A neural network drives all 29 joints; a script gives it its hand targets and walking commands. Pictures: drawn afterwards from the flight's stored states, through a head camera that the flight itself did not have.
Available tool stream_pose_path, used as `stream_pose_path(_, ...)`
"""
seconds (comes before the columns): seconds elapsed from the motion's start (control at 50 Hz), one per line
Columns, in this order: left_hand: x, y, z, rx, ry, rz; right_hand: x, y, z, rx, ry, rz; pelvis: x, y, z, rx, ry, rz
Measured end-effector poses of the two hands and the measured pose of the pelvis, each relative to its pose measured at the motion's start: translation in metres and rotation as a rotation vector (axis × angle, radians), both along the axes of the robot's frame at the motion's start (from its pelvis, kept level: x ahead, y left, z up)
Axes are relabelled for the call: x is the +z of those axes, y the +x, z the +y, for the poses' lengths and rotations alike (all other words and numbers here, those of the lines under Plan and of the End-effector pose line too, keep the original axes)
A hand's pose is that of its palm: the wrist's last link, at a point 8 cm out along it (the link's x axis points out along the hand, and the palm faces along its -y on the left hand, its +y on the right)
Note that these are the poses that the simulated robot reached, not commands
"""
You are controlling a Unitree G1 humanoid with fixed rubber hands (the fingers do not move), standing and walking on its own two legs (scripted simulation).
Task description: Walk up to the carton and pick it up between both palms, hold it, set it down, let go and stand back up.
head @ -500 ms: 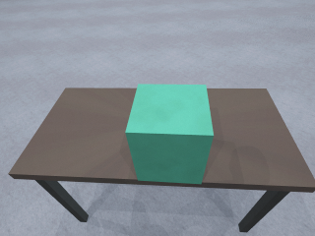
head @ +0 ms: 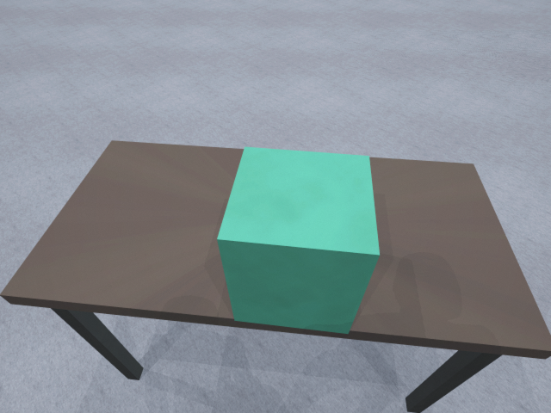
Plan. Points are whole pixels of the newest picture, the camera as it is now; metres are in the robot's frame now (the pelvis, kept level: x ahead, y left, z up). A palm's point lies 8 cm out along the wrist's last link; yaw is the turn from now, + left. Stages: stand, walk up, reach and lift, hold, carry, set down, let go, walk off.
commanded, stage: walk up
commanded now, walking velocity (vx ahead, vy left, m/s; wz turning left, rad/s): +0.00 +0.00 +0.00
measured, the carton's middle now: (298, 243) +0.42 -0.01 +0.00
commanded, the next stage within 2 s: stand in 0.08 s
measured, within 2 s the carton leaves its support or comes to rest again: neither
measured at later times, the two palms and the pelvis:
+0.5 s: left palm out of the picture +0.00 +0.22 -0.16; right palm out of the picture -0.01 -0.21 -0.16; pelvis +0.00 +0.00 -0.01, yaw +0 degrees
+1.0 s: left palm out of the picture +0.09 +0.19 -0.12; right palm out of the picture +0.08 -0.18 -0.13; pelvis -0.06 +0.01 +0.00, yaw -2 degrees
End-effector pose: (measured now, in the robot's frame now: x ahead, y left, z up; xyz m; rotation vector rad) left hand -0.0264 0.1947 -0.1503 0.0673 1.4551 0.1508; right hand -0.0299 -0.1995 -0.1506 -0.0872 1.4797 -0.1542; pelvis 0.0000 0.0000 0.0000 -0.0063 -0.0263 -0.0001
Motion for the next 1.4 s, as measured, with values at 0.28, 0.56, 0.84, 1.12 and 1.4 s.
stream_pose_path(0.28,0.000,0.011,0.006,0.000,0.017,-0.009,-0.002,0.004,0.006,-0.007,0.011,0.005,0.000,0.005,0.001,-0.001,0.002,-0.002)
stream_pose_path(0.56,-0.020,0.077,0.043,-0.033,0.055,0.073,-0.005,0.080,-0.035,-0.017,-0.023,-0.078,-0.019,-0.018,-0.001,0.004,0.042,0.178)
stream_pose_path(0.84,0.065,0.192,-0.031,-0.244,-0.128,-0.316,0.044,0.172,0.034,-0.136,0.085,-0.480,-0.005,-0.051,0.014,-0.041,-0.008,0.133)
stream_pose_path(1.12,0.024,0.121,0.019,-0.074,0.026,-0.183,0.034,0.112,-0.001,-0.036,-0.025,-0.413,-0.009,-0.060,0.006,-0.043,0.027,0.083)
stream_pose_path(1.4,0.068,0.152,0.029,-0.136,-0.007,-0.425,0.058,0.117,0.013,-0.057,0.013,-0.544,0.002,-0.041,0.028,-0.066,0.009,0.021)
